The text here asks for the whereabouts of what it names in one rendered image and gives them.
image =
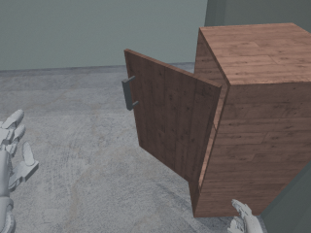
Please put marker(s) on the cupboard door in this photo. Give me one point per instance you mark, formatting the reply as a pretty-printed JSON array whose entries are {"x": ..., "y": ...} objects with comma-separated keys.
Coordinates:
[{"x": 175, "y": 114}]

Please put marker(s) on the left robot hand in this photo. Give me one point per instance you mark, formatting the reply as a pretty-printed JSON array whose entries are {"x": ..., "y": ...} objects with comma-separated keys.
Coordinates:
[{"x": 10, "y": 135}]

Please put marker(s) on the robot left forearm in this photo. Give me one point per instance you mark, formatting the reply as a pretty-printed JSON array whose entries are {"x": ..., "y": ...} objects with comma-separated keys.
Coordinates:
[{"x": 7, "y": 221}]

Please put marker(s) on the right robot hand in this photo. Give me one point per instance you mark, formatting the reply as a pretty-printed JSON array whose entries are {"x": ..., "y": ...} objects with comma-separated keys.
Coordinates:
[{"x": 249, "y": 224}]

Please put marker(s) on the handle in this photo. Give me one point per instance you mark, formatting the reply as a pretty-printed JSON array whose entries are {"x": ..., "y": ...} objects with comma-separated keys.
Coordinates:
[{"x": 127, "y": 93}]

